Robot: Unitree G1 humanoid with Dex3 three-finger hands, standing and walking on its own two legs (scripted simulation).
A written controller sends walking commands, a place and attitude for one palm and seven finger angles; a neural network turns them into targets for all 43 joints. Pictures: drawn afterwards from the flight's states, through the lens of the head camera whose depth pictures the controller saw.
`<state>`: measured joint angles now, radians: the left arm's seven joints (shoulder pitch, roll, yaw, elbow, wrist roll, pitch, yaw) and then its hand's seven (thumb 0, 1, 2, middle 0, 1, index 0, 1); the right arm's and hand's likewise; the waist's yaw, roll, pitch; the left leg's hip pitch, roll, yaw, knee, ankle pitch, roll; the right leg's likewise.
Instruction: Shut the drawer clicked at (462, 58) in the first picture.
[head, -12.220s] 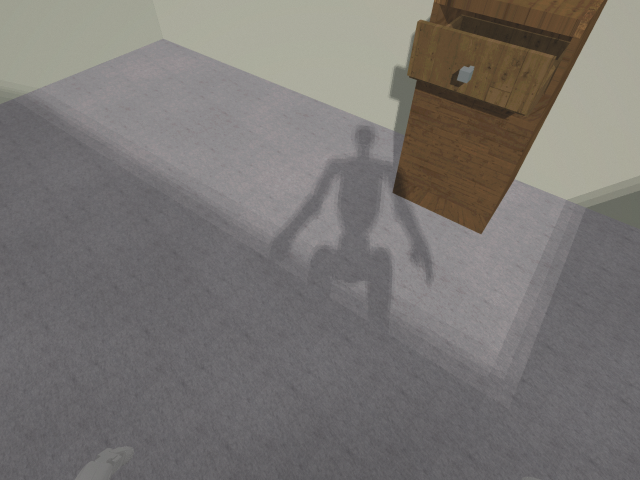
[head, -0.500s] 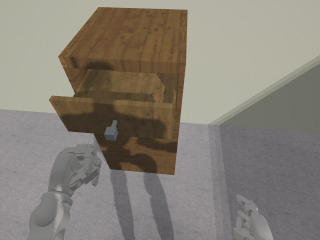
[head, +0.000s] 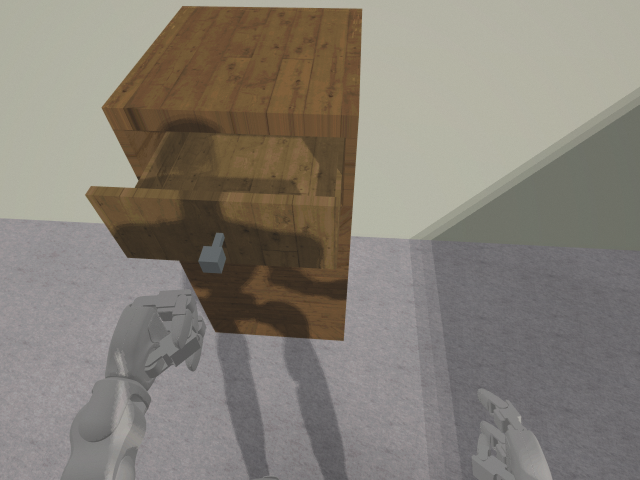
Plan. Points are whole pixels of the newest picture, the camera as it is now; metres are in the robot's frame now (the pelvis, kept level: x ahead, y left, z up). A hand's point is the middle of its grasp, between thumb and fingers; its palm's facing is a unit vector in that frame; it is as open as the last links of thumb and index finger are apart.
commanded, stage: bring the fist close to the handle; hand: left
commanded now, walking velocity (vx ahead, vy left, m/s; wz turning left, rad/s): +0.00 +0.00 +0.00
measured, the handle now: (215, 251) +0.45 +0.20 -0.02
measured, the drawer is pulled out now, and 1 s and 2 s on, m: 0.16 0.16 0.11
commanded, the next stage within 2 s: push the drawer shut in 1.22 s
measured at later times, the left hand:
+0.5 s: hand (219, 313) +0.32 +0.16 +0.02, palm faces -0.06 -1.00 -0.02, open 3.3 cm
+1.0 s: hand (234, 302) +0.36 +0.15 -0.02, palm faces -0.08 -1.00 -0.03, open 3.3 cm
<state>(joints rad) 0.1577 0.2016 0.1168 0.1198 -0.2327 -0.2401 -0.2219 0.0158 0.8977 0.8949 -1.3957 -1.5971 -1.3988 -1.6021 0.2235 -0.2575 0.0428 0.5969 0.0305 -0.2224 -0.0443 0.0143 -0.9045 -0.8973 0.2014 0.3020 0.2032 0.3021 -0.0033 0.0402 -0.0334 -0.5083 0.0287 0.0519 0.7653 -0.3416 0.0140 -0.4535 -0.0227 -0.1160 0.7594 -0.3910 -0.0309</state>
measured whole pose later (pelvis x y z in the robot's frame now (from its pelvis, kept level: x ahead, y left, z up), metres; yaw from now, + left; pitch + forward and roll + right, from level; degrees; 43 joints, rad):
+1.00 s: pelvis -0.01 +0.01 -0.06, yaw -2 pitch +17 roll -1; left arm -0.25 0.21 0.16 0.51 -0.18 -0.42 -0.18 0.02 0.90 0.89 -1.39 -1.60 -1.40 -1.60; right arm 0.26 -0.25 0.01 0.60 0.01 -0.10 -0.01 0.01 -0.91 -0.90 0.20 0.30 0.20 0.30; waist -0.05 0.03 -0.12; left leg -0.95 0.05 0.06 1.11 -0.47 0.03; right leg -0.90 -0.03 -0.10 1.11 -0.51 -0.03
